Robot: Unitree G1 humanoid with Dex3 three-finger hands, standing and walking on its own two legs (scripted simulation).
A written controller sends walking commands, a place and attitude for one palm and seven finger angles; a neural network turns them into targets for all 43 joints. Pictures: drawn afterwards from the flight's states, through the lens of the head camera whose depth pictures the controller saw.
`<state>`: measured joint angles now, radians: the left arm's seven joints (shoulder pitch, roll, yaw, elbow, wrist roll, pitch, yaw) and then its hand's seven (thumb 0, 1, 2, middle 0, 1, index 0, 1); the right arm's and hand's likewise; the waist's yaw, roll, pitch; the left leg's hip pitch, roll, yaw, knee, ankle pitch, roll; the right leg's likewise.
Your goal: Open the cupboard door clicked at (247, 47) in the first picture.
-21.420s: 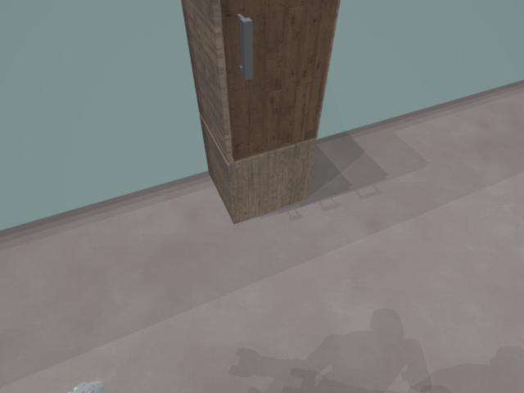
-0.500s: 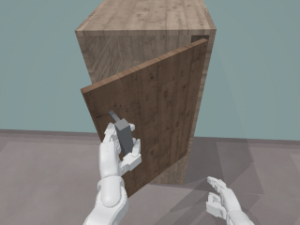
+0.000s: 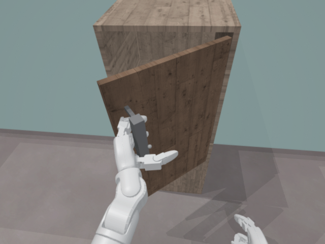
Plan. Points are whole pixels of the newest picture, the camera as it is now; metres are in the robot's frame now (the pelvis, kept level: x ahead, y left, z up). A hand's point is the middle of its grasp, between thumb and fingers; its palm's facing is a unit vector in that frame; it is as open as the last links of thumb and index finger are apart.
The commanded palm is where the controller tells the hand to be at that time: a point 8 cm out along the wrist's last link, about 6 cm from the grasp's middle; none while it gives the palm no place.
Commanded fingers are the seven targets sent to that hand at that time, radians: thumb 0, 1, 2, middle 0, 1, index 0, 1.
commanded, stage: open thumb and fingers to let go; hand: left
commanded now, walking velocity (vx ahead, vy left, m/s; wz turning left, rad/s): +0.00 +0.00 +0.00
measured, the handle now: (136, 135) +0.35 +0.09 +0.10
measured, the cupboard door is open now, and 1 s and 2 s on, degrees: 39 38 38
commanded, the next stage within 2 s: slide the hand sideways off the handle in 0.34 s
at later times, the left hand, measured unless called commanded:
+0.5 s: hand (145, 148) +0.31 +0.06 +0.11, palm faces +0.22 -0.98 -0.03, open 15.6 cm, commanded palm +0.26 +0.10 +0.10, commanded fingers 0.00 -0.50 0.30 -0.15 -0.30 -0.15 -0.30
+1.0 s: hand (134, 166) +0.26 +0.08 +0.10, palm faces -0.11 -0.99 +0.00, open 16.4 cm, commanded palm +0.23 +0.15 +0.10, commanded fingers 0.00 -0.50 0.30 -0.15 -0.30 -0.15 -0.30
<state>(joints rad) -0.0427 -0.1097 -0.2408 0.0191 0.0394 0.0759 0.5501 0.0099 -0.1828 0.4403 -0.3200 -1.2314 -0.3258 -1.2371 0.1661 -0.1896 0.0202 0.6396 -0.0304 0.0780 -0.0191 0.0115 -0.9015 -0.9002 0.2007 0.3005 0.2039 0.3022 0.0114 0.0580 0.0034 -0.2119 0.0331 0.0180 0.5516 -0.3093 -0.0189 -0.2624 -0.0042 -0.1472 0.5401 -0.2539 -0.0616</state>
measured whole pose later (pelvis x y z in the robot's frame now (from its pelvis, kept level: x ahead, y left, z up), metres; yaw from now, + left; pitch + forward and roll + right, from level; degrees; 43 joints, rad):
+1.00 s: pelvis +0.01 +0.02 +0.00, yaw -2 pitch -2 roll +0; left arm 0.19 0.06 -0.19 -0.19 -0.07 0.02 0.05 -0.01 -0.50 0.30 -0.14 -0.30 -0.13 -0.31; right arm 0.21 -0.20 0.06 0.53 0.01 0.00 0.00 0.01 -0.90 -0.90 0.20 0.30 0.20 0.30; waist 0.02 0.03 0.00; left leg -0.20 0.01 0.07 0.57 -0.34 0.01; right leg -0.28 -0.02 -0.09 0.58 -0.27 -0.03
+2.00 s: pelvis +0.01 +0.02 -0.01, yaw -1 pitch -1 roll +0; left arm 0.46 0.20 0.05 -0.39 -0.22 -0.06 -0.18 -0.01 -0.50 0.30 -0.15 -0.30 -0.16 -0.30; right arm 0.25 -0.23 0.06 0.54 0.03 -0.23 -0.05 0.01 -0.90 -0.90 0.20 0.30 0.21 0.30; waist 0.04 0.06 -0.03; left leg -0.26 0.02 0.03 0.66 -0.38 0.01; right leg -0.32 -0.02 -0.12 0.64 -0.31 -0.03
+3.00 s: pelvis +0.03 +0.03 +0.01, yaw -2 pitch -5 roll -1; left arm 0.47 0.34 0.32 -0.41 -0.05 -0.11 0.12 0.01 0.69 0.82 -0.20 -0.30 -0.21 -0.31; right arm 0.18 -0.23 0.02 0.64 0.00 -0.11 -0.06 0.01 -0.90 -0.90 0.20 0.30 0.21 0.30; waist 0.08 0.07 0.05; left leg -0.02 0.02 0.06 0.40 -0.28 0.01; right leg -0.08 0.00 -0.10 0.37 -0.20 -0.02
